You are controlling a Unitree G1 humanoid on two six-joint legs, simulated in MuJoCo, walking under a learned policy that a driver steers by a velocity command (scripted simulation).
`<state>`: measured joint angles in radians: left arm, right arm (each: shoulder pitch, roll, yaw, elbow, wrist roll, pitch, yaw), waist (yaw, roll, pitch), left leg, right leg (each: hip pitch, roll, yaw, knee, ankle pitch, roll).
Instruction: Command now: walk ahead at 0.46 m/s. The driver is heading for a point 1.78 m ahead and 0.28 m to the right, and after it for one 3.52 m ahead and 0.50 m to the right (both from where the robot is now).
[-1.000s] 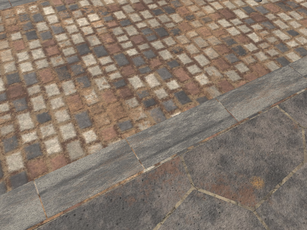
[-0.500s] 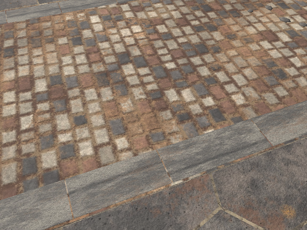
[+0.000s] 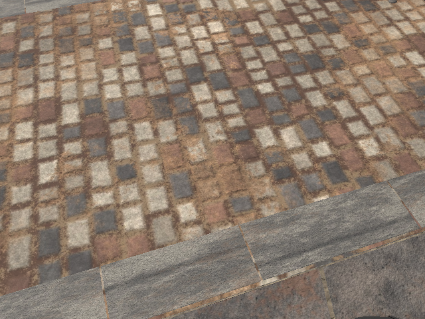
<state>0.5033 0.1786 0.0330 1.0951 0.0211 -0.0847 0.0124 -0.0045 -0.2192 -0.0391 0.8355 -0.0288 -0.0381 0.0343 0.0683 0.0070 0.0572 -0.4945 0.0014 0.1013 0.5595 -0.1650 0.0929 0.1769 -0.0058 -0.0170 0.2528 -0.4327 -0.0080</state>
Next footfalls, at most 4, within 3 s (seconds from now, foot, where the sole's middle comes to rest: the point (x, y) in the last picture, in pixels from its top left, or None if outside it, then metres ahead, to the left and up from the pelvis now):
0.58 right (258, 310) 0.48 -0.07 -0.76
1.12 left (238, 206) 0.83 0.00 -0.76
1.66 right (310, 164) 1.04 -0.27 -0.76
2.22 left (282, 105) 1.35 -0.17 -0.76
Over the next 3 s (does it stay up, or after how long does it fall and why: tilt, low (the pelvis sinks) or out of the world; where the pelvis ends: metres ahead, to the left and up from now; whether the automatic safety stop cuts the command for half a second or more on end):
stays up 1.61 -0.27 0.03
